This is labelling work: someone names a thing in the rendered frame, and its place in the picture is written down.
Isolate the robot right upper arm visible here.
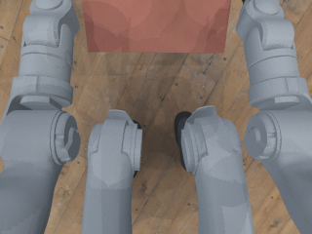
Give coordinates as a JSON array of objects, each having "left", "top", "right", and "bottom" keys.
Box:
[{"left": 243, "top": 109, "right": 312, "bottom": 234}]

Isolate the robot right foot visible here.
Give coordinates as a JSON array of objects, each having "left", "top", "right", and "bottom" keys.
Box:
[{"left": 175, "top": 111, "right": 192, "bottom": 173}]

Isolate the left robot forearm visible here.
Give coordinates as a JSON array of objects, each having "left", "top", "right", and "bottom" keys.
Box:
[{"left": 0, "top": 0, "right": 80, "bottom": 159}]

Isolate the carton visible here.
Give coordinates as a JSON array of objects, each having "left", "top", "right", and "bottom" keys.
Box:
[{"left": 82, "top": 0, "right": 231, "bottom": 54}]

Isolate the right robot forearm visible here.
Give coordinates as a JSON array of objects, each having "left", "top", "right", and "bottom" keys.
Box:
[{"left": 235, "top": 0, "right": 312, "bottom": 111}]

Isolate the robot left upper arm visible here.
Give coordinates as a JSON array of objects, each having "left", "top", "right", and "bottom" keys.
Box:
[{"left": 0, "top": 110, "right": 81, "bottom": 234}]

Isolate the right robot shin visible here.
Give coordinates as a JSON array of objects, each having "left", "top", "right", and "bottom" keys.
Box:
[{"left": 184, "top": 105, "right": 243, "bottom": 156}]

